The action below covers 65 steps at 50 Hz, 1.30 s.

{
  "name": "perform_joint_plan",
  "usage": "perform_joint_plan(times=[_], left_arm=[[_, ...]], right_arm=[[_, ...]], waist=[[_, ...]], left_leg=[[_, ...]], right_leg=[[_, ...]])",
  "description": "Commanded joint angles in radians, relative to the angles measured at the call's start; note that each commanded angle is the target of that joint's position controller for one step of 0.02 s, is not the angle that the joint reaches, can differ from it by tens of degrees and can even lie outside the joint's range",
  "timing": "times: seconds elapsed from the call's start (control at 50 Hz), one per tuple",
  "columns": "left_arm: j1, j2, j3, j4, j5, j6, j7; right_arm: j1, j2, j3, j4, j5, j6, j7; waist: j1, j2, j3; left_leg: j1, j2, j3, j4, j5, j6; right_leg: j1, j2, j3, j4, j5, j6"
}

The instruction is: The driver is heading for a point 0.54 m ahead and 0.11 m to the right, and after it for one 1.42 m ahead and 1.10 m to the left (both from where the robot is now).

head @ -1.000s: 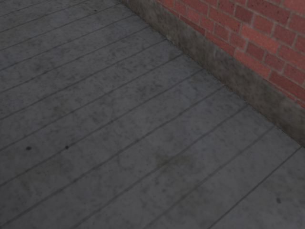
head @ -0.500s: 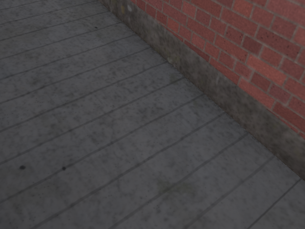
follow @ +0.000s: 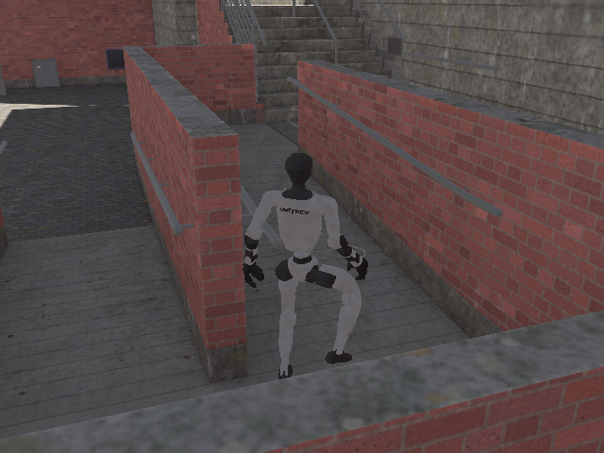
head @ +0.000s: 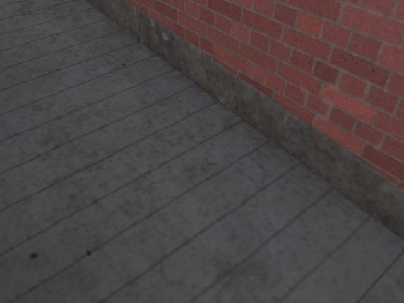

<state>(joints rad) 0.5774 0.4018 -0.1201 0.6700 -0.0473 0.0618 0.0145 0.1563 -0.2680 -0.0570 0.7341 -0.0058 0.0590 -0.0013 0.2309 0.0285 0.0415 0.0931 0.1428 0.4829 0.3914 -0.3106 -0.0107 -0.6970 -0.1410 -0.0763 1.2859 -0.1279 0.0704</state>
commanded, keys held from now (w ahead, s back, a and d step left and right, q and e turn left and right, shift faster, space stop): w+e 0.66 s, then w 0.26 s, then w+q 0.08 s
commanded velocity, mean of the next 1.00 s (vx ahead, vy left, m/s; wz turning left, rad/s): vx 0.50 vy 0.00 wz -0.49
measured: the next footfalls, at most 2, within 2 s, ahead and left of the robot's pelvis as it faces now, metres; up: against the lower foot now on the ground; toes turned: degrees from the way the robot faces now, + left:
right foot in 0.72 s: +0.06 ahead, -0.09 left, +0.01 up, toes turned -20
left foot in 1.52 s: -0.11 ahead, +0.07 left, +0.00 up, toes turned -3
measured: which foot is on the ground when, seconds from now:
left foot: down 0.00-0.72, up 0.74-1.00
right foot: up 0.00-0.70, down 0.72-1.00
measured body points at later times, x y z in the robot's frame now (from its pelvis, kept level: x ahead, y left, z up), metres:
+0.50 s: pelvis -0.03 -0.01 -0.01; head -0.05 -0.06 +0.43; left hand -0.07 +0.29 -0.10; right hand +0.22 -0.24 -0.09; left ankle -0.05 +0.09 -0.74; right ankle +0.06 -0.12 -0.70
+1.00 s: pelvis -0.09 +0.00 -0.03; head -0.08 -0.08 +0.41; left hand -0.06 +0.27 -0.10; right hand +0.06 -0.27 -0.14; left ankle -0.14 +0.14 -0.41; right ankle +0.02 -0.08 -0.74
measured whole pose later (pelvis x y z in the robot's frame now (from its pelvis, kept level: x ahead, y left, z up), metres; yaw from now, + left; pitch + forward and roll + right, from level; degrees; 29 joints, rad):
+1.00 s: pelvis -0.09 +0.00 -0.03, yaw -25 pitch -1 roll +6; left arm 0.70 0.31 -0.10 0.59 -0.02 0.03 0.02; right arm 0.06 -0.22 -0.03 0.52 0.02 0.10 0.05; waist 0.12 0.07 0.10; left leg -0.62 -0.13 0.13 2.17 -0.63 -0.07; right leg -0.54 0.10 0.06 0.74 -0.23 -0.12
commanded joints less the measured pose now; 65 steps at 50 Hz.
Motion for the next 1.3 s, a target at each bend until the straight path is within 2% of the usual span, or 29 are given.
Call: perform_joint_plan(times=[0.02,0.34,0.36,0.42,0.46,0.52,0.54,0.62,0.68,0.7,0.72,0.74,0.76,0.78,0.8,0.82,0.84,0.86,0.9,0.94,0.98,1.04,1.06,1.08,1.1,1.16,1.2,1.24,1.3], left_arm=[[-0.192,-0.062,0.104,0.008,0.007,0.006,0.02],[-0.12,-0.064,0.103,0.062,-0.001,0.009,0.016],[-0.166,-0.08,0.092,0.04,-0.023,0.001,0.006],[-0.155,-0.058,0.091,0.057,-0.015,-0.005,-0.006],[-0.115,-0.064,0.088,0.081,-0.017,-0.003,0.0],[-0.152,-0.083,0.08,0.068,-0.025,-0.002,-0.009],[-0.13,-0.093,0.077,0.084,-0.024,-0.005,-0.003],[-0.101,-0.088,0.076,0.096,-0.019,-0.006,0.0],[0.011,-0.066,0.085,0.139,0.001,-0.017,-0.008],[0.096,-0.017,0.095,0.17,0.006,-0.034,-0.027],[0.118,0.003,0.095,0.163,0.02,-0.052,-0.049],[0.053,0.059,0.097,0.116,0.008,-0.08,-0.076],[-0.122,0.156,0.103,0.015,0.005,-0.12,-0.102],[-0.193,0.221,0.115,-0.089,0.015,-0.132,-0.095],[-0.226,0.188,0.084,-0.159,0.023,-0.128,-0.068],[-0.197,0.153,0.066,-0.185,0.039,-0.117,-0.043],[-0.178,0.121,0.062,-0.186,0.041,-0.097,-0.027],[-0.022,0.103,0.071,-0.139,0.022,-0.078,-0.022],[0.116,0.054,0.087,-0.092,0.014,-0.058,-0.022],[0.119,-0.005,0.081,-0.083,0.029,-0.042,-0.004],[0.044,-0.013,0.084,-0.107,0.033,-0.031,0.033],[0.038,-0.011,0.097,-0.098,0.028,-0.031,0.073],[-0.08,-0.042,0.082,-0.165,0.033,-0.055,0.081],[-0.006,-0.042,0.09,-0.117,0.012,-0.05,0.088],[0.032,-0.059,0.09,-0.103,0.025,-0.045,0.098],[0.005,0.012,0.108,-0.127,0.035,-0.063,0.092],[0.024,0.009,0.106,-0.109,0.041,-0.063,0.075],[0.001,0.011,0.102,-0.106,0.045,-0.073,0.071],[-0.034,0.008,0.098,-0.105,0.046,-0.083,0.076]], right_arm=[[-0.116,-0.111,-0.024,-0.08,0.004,0.001,0.01],[-0.335,-0.116,-0.002,-0.064,0.035,0.014,0.023],[-0.328,-0.158,-0.008,-0.067,0.037,0.026,0.028],[-0.368,-0.149,-0.003,-0.067,0.044,0.047,0.028],[-0.378,-0.112,0.015,-0.06,0.036,0.041,0.038],[-0.387,-0.105,0.018,-0.085,0.041,0.04,0.044],[-0.432,-0.08,0.027,-0.115,0.053,0.037,0.053],[-0.457,-0.076,0.03,-0.119,0.056,0.04,0.051],[-0.469,-0.051,0.041,-0.124,0.057,0.054,0.039],[-0.48,-0.043,0.047,-0.135,0.039,0.072,0.022],[-0.485,-0.056,0.05,-0.155,0.042,0.084,0.004],[-0.446,-0.064,0.052,-0.188,0.029,0.093,-0.017],[-0.355,-0.03,0.051,-0.235,0.004,0.079,-0.017],[-0.318,-0.071,0.034,-0.255,0.016,0.042,0.009],[-0.422,-0.104,0.013,-0.288,0.041,0.017,0.027],[-0.43,-0.066,0.013,-0.298,0.039,0.005,0.036],[-0.344,-0.033,0.017,-0.282,0.02,-0.002,0.043],[-0.295,-0.038,0.005,-0.266,0.015,-0.003,0.048],[-0.243,0.018,0.017,-0.278,0.017,0.011,0.054],[-0.278,0.081,0.041,-0.34,0.026,0.017,0.062],[-0.223,0.101,0.06,-0.374,0.032,0.018,0.063],[-0.076,0.069,0.065,-0.368,0.032,0.014,0.036],[-0.07,0.016,0.048,-0.357,0.025,-0.006,0.018],[-0.073,0.07,0.076,-0.378,0.006,0.0,0.018],[-0.094,0.098,0.087,-0.38,0.012,0.003,0.014],[-0.015,0.069,0.088,-0.382,0.026,0.009,-0.002],[0.1,0.082,0.091,-0.343,0.028,0.007,0.003],[0.121,0.085,0.092,-0.336,0.024,0.01,-0.001],[0.132,0.086,0.097,-0.353,0.03,0.016,-0.004]], waist=[[-0.087,0.214,0.248],[-0.028,0.175,0.175],[-0.028,0.18,0.187],[-0.022,0.158,0.173],[-0.017,0.185,0.153],[-0.039,0.159,0.158],[-0.034,0.149,0.142],[-0.02,0.111,0.136],[0.007,-0.028,0.069],[0.037,-0.149,0.022],[0.043,-0.249,0.014],[-0.02,-0.414,0.003],[-0.198,-0.587,-0.073],[-0.22,-0.576,-0.115],[-0.184,-0.484,-0.047],[-0.173,-0.421,-0.016],[-0.189,-0.358,-0.028],[-0.136,-0.344,-0.107],[-0.084,-0.299,-0.134],[-0.095,-0.231,-0.109],[-0.135,-0.245,-0.075],[-0.163,-0.224,-0.091],[-0.218,-0.127,-0.138],[-0.176,-0.139,-0.108],[-0.153,-0.151,-0.1],[-0.174,-0.161,-0.056],[-0.201,-0.179,-0.08],[-0.212,-0.144,-0.086],[-0.229,-0.192,-0.064]], left_leg=[[-0.162,0.304,-0.14,-0.344,-0.383,0.101],[-0.13,0.314,-0.057,-0.27,-0.306,0.085],[-0.111,0.334,-0.072,-0.271,-0.325,0.093],[-0.062,0.345,-0.064,-0.258,-0.306,0.092],[-0.056,0.337,-0.048,-0.247,-0.271,0.074],[-0.054,0.329,-0.023,-0.226,-0.294,0.074],[-0.056,0.328,-0.008,-0.223,-0.321,0.073],[-0.086,0.321,0.014,-0.148,-0.319,0.075],[-0.103,0.254,0.036,0.084,-0.299,0.075],[-0.132,0.213,0.023,0.26,-0.329,0.081],[-0.193,0.177,-0.026,0.486,-0.274,0.088],[-0.337,0.105,-0.116,0.785,-0.455,0.085],[-0.546,-0.024,-0.318,1.021,-0.55,0.074],[-0.691,-0.105,-0.479,1.21,-0.565,0.073],[-0.73,-0.146,-0.573,1.31,-0.468,0.075],[-0.727,-0.166,-0.561,1.402,-0.356,0.051],[-0.683,-0.174,-0.503,1.485,-0.273,0.008],[-0.729,-0.229,-0.391,1.692,-0.313,-0.027],[-0.776,-0.267,-0.309,1.852,-0.352,-0.053],[-0.85,-0.289,-0.303,1.839,-0.361,-0.062],[-0.889,-0.291,-0.337,1.812,-0.311,-0.067],[-0.889,-0.299,-0.404,1.83,-0.336,-0.056],[-0.773,-0.248,-0.489,1.563,-0.238,-0.024],[-0.944,-0.264,-0.418,1.534,-0.376,-0.04],[-0.991,-0.258,-0.431,1.538,-0.347,-0.043],[-1.032,-0.244,-0.486,1.688,-0.272,-0.032],[-0.999,-0.277,-0.42,1.806,-0.258,-0.048],[-0.982,-0.281,-0.395,1.853,-0.225,-0.057],[-0.982,-0.264,-0.415,1.889,-0.216,-0.053]], right_leg=[[-0.23,-0.011,-0.023,0.011,-0.01,-0.007],[-0.031,-0.042,-0.099,-0.238,-0.077,-0.085],[-0.03,-0.046,-0.093,-0.303,-0.04,-0.104],[-0.018,-0.038,-0.115,-0.328,-0.085,-0.116],[0.006,-0.057,-0.098,-0.309,-0.082,-0.132],[-0.005,-0.039,-0.099,-0.324,-0.09,-0.124],[0.024,-0.039,-0.131,-0.317,-0.086,-0.122],[0.075,-0.025,-0.132,-0.345,-0.126,-0.135],[0.195,0.042,-0.145,-0.388,-0.153,-0.164],[0.271,0.105,-0.156,-0.412,-0.211,-0.183],[0.308,0.17,-0.136,-0.491,-0.245,-0.214],[0.342,0.163,0.063,-0.585,-0.061,-0.289],[0.338,0.093,0.548,-0.754,-0.278,-0.409],[0.292,-0.046,0.889,-1.004,-0.902,-0.466],[0.196,-0.096,0.945,-1.136,-1.049,-0.401],[0.144,-0.076,0.87,-1.107,-0.923,-0.305],[0.123,-0.01,0.697,-0.989,-0.765,-0.234],[0.285,0.04,0.534,-0.874,-0.736,-0.207],[0.365,0.146,0.336,-0.762,-0.564,-0.169],[0.426,0.142,0.367,-0.814,-0.563,-0.169],[0.415,0.087,0.501,-0.925,-0.636,-0.174],[0.417,0.037,0.535,-0.951,-0.611,-0.194],[0.365,0.053,0.533,-0.952,-0.57,-0.142],[0.626,0.044,0.48,-0.924,-0.502,-0.198],[0.609,0.018,0.533,-0.952,-0.577,-0.212],[0.505,-0.049,0.64,-1.011,-0.665,-0.22],[0.437,-0.014,0.522,-0.989,-0.659,-0.184],[0.417,0.009,0.432,-0.972,-0.597,-0.173],[0.371,0.006,0.391,-0.98,-0.587,-0.161]])
Velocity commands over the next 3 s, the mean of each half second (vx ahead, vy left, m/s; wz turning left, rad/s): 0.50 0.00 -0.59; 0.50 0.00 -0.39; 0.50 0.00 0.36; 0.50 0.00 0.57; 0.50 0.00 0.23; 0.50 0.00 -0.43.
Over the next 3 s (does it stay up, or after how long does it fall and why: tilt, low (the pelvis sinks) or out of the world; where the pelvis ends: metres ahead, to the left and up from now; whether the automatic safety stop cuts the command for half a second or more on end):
stays up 0.02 -0.02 0.01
